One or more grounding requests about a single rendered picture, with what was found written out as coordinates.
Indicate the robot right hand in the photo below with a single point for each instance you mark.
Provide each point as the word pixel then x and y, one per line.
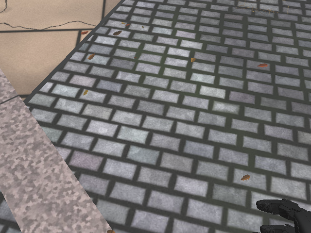
pixel 288 210

